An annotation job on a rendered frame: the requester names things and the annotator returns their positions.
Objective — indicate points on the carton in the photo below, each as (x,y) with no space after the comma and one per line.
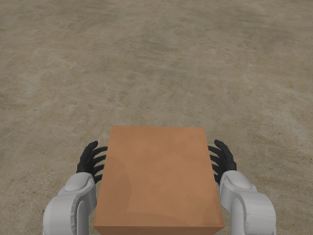
(158,180)

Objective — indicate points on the robot left hand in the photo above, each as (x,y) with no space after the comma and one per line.
(87,160)

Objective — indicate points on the robot right forearm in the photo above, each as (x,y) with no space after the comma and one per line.
(252,213)

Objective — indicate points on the robot right hand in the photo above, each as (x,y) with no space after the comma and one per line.
(225,161)

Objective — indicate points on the robot left forearm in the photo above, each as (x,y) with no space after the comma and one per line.
(68,213)

